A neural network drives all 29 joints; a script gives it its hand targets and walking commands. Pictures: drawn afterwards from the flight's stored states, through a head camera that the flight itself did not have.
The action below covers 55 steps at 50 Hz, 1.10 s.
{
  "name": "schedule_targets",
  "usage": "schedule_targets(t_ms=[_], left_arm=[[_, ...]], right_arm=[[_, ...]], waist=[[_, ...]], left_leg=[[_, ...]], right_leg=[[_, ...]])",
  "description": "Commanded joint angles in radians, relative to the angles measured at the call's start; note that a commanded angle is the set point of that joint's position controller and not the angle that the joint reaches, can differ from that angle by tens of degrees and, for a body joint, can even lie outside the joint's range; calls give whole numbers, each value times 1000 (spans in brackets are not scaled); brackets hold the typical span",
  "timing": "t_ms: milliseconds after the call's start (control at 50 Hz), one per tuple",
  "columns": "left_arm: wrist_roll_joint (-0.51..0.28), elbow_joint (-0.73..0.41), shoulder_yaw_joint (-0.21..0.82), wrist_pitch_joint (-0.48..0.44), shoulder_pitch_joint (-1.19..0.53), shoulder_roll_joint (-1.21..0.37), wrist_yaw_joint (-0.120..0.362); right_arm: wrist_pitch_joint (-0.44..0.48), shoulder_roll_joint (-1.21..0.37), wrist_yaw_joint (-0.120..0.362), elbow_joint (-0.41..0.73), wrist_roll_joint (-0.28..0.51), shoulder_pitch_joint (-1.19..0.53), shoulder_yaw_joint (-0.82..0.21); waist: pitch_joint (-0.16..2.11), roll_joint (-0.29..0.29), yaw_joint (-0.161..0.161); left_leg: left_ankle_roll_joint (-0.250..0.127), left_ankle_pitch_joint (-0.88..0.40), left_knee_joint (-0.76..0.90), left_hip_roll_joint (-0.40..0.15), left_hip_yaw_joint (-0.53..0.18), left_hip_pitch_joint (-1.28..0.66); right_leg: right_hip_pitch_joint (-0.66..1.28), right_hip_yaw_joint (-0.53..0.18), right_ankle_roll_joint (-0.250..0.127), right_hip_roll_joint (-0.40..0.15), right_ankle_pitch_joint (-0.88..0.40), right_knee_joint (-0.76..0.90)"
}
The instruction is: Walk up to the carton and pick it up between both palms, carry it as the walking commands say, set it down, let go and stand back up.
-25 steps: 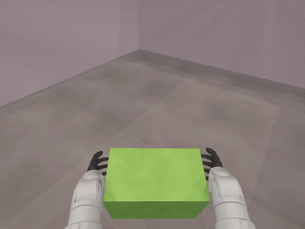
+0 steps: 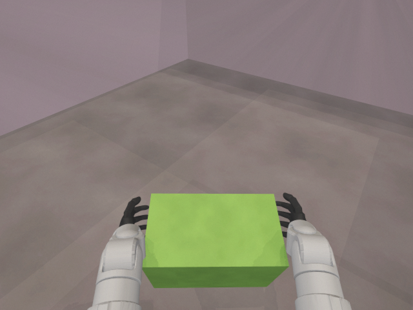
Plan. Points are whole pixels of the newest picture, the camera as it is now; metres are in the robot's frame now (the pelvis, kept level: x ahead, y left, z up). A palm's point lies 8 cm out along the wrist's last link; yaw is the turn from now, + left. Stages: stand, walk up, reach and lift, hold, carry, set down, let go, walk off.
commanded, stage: carry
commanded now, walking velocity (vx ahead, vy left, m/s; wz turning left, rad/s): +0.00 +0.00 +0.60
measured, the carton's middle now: (211, 242) +0.29 -0.01 -0.03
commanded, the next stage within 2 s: none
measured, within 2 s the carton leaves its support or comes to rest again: neither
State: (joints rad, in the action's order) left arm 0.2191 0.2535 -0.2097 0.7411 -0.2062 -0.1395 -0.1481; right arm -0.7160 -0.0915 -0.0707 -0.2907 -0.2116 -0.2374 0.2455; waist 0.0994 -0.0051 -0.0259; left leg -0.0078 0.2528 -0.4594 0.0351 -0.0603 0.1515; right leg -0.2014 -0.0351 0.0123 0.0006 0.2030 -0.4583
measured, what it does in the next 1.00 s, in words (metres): shifts its weight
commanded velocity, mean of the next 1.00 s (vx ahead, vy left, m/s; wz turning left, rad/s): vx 0.00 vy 0.00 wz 0.14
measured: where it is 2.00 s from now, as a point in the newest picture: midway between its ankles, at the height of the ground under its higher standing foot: outside the picture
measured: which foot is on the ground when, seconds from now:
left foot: down 0.00-1.00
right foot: down 0.00-1.00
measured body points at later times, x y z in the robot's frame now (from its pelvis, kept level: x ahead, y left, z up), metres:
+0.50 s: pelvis -0.08 +0.01 -0.03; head -0.03 +0.03 +0.42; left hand +0.25 +0.24 +0.04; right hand +0.32 -0.09 +0.06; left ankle -0.01 +0.10 -0.74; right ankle -0.03 -0.12 -0.72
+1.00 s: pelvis -0.09 +0.00 -0.01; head -0.07 +0.01 +0.43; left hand +0.24 +0.22 +0.07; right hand +0.29 -0.12 +0.08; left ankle -0.01 +0.10 -0.74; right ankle -0.03 -0.12 -0.74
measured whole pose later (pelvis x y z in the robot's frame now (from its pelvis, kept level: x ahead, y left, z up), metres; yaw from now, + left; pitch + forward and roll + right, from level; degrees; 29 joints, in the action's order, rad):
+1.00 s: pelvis -0.09 +0.00 -0.01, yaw +8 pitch +2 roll -1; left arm 0.03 0.17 -0.27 1.22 -0.64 -0.02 -0.29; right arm -1.18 0.01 -0.21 -0.21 -0.06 -0.67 0.27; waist -0.01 0.01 0.00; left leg -0.06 0.13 -0.55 0.03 0.04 0.45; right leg -0.38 0.04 0.00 -0.01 0.24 -0.60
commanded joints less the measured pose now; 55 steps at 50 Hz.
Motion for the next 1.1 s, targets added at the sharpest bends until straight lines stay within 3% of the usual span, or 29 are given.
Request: schedule_targets(t_ms=[0,60,80,120,140,160,180,200,220,260,300,320,340,380,420,500,560,600,660,680,720,740,820,880,960,1000,1040,1060,1080], left_arm=[[-356,-236,692,8,-710,-995,420],[-452,-321,756,74,-912,-931,393],[-469,-393,759,116,-894,-896,378],[-548,-443,784,166,-1115,-851,357],[-566,-476,769,205,-1103,-843,349],[-560,-411,737,238,-997,-848,350],[-542,-392,720,271,-917,-877,340],[-538,-420,697,286,-925,-859,329],[-603,-464,730,292,-1214,-862,314],[-592,-392,685,342,-1165,-862,297],[-561,-367,635,372,-1103,-836,285],[-583,-415,636,380,-1189,-837,285],[-618,-462,636,391,-1337,-872,282],[-649,-428,632,404,-1429,-861,290],[-667,-375,625,441,-1334,-892,301],[-726,-357,614,459,-1421,-969,310],[-734,-357,610,450,-1443,-966,318],[-737,-398,614,445,-1526,-968,314],[-692,-331,598,457,-1331,-958,320],[-702,-360,600,458,-1390,-962,326],[-711,-326,608,456,-1404,-976,332],[-710,-346,617,452,-1404,-981,330],[-672,-315,598,452,-1352,-967,325],[-666,-346,609,429,-1444,-963,317],[-640,-263,575,416,-1413,-973,315],[-531,-53,453,379,-1297,-935,325],[-613,-200,532,374,-1388,-975,322],[-604,-150,516,359,-1406,-956,325],[-561,-98,472,352,-1361,-938,322]], right_arm=[[-46,-1048,390,133,372,-631,-721],[-93,-960,351,300,476,-882,-805],[-140,-974,339,252,465,-732,-780],[-185,-904,313,390,581,-1026,-847],[-225,-923,298,373,590,-985,-825],[-259,-920,291,349,580,-924,-792],[-298,-960,284,312,563,-806,-751],[-317,-956,280,387,607,-911,-772],[-323,-959,272,415,676,-1185,-786],[-374,-958,264,372,691,-1192,-745],[-408,-958,267,268,681,-1076,-681],[-418,-967,266,246,673,-1070,-660],[-427,-1016,261,270,673,-1163,-662],[-441,-1012,240,246,658,-1239,-628],[-468,-1005,233,202,596,-1086,-565],[-477,-996,211,244,576,-1200,-530],[-466,-995,205,291,582,-1255,-537],[-473,-1012,209,315,603,-1350,-572],[-482,-1000,213,274,585,-1214,-568],[-483,-1028,212,292,592,-1260,-581],[-482,-1024,211,280,583,-1237,-602],[-486,-1042,220,248,589,-1226,-596],[-486,-1045,245,181,581,-1117,-579],[-460,-1036,253,272,631,-1320,-619],[-450,-1046,259,160,591,-1253,-567],[-413,-1008,272,3,509,-1200,-469],[-412,-1055,270,147,585,-1268,-562],[-393,-1028,269,107,577,-1290,-545],[-386,-1026,275,55,555,-1260,-519]], waist=[[316,37,27],[367,-42,21],[398,-63,26],[404,-25,27],[399,38,36],[374,218,54],[404,287,41],[457,281,32],[463,219,25],[507,214,17],[505,17,0],[497,-209,-11],[505,-182,2],[515,-38,8],[506,-117,6],[565,-179,18],[601,-129,19],[562,-21,13],[606,-15,15],[591,66,19],[578,86,21],[575,-1,21],[559,-49,18],[556,-57,30],[528,-30,24],[516,-36,27],[530,18,26],[521,-41,24],[512,-9,25]], left_leg=[[-54,-246,-69,-160,-110,90],[-101,-429,-129,-207,-206,61],[-88,-404,-160,-184,-184,107],[-62,-280,-184,-131,-147,166],[-31,-101,-257,-80,-102,295],[-4,183,-404,25,13,440],[15,301,-457,12,95,460],[15,292,-484,-34,88,428],[14,283,-401,-55,80,388],[2,139,-240,-33,111,193],[-46,65,-20,-87,-42,-45],[-140,-90,80,-324,-388,-148],[-220,-146,67,-399,-491,-126],[-198,-255,6,-358,-348,-125],[-165,-312,3,-305,-261,-119],[-132,-437,-73,-245,-109,-158],[-66,-397,-52,-157,-85,-48],[-89,-280,-60,-151,-64,-94],[-109,-179,-37,-150,-76,-66],[-103,-150,-31,-152,-86,-27],[-89,-165,-36,-132,-65,11],[-90,-201,-33,-130,-55,-22],[-114,-162,40,-207,-148,-77],[-81,-161,14,-161,-73,8],[-74,-57,36,-160,-72,24],[-66,-92,34,-156,-75,27],[-67,-105,8,-147,-57,32],[-50,-51,15,-132,-35,23],[-46,-18,16,-152,-54,45]], right_leg=[[-28,-30,-16,-126,-235,-141],[-91,0,2,-82,-186,-217],[-63,-9,-10,-87,-163,-194],[-43,-69,-28,-113,-108,-170],[24,-137,-58,-167,-36,-98],[114,-285,-129,-276,22,41],[130,-355,-182,-382,-29,62],[112,-325,-186,-406,-107,17],[103,-253,-168,-384,-171,-22],[-43,-124,-98,-326,-189,-90],[-265,37,-12,-182,89,-253],[-451,152,65,-37,293,-452],[-449,57,54,-37,397,-554],[-424,18,41,-75,336,-569],[-365,38,27,-43,305,-474],[-163,101,13,11,155,-85],[8,-26,-53,-97,-72,-130],[-87,-39,-50,-110,-137,-117],[-28,-32,-45,-108,-63,-98],[-13,-46,-50,-112,-58,-80],[24,-36,-59,-124,-99,-71],[24,-22,-59,-122,-115,-83],[-96,19,-19,-56,123,-117],[-18,-15,-33,-85,65,-72],[-29,-23,-47,-97,73,-54],[-58,-24,-43,-90,68,-72],[-42,-37,-48,-103,1,-47],[-62,-44,-55,-97,55,-48],[-62,-44,-53,-99,71,-34]])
